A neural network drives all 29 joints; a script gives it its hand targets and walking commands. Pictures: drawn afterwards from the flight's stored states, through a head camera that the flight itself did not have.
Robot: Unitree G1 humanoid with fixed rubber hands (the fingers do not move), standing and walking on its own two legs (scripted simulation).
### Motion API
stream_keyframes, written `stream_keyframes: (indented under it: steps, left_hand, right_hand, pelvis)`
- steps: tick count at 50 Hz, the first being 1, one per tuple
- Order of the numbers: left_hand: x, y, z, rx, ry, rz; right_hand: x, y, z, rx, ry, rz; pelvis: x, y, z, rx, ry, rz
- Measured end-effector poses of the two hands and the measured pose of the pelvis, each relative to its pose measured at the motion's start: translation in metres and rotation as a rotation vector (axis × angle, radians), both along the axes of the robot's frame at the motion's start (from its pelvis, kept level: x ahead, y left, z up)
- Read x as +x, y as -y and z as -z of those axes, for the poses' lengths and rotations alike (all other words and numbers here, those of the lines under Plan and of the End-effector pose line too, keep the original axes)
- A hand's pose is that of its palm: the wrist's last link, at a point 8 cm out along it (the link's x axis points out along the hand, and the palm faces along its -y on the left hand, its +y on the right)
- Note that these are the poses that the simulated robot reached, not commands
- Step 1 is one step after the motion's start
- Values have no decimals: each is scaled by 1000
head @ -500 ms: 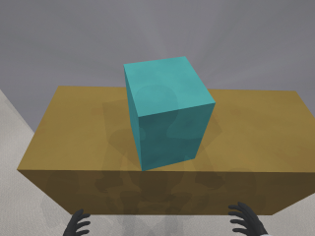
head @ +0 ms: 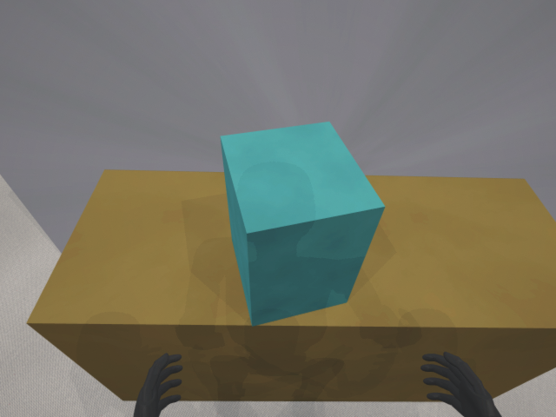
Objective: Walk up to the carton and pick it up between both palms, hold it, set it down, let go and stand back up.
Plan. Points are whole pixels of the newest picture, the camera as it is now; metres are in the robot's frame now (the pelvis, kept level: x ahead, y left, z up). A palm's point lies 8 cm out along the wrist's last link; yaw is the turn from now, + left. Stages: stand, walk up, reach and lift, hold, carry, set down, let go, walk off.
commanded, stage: reach and lift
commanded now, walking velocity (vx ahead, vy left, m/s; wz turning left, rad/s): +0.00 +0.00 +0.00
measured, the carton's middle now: (289, 227) +0.47 +0.02 -0.02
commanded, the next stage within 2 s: none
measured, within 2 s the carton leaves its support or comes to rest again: neither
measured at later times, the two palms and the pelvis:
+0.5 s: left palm (180, 387) +0.19 +0.16 -0.05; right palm (480, 394) +0.21 -0.27 -0.07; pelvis +0.00 -0.01 -0.01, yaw -1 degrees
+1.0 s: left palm (193, 336) +0.25 +0.15 -0.02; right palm (473, 333) +0.28 -0.27 -0.03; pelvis -0.01 -0.02 -0.01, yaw -3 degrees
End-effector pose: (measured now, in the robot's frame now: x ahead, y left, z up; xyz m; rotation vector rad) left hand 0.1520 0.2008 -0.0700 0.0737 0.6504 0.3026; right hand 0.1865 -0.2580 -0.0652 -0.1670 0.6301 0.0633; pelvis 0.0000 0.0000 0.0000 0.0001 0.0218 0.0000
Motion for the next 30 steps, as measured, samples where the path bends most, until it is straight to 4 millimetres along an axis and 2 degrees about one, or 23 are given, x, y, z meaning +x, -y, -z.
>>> stream_keyframes:
  steps: [14, 30]
  left_hand:
    - [19, 23, -9, -6, 135, -14]
    - [45, 45, -25, -18, 282, -50]
  right_hand:
    - [13, 6, -1, 47, 86, -2]
    - [31, 14, -1, 91, 211, -15]
  pelvis:
    - [7, 1, 5, 0, -19, 16]
    - [-2, 11, 13, 22, -68, 32]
